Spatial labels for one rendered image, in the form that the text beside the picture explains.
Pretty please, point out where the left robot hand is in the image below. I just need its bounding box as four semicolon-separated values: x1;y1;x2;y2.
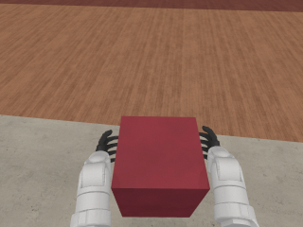
96;130;118;163

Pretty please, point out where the right robot forearm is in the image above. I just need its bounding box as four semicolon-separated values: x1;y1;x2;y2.
207;146;259;227

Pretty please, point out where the left robot forearm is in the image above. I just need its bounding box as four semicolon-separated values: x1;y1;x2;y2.
70;150;112;227

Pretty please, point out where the right robot hand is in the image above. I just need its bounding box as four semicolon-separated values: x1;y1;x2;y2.
199;126;220;159

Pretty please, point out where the carton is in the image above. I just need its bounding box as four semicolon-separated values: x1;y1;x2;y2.
111;115;210;218

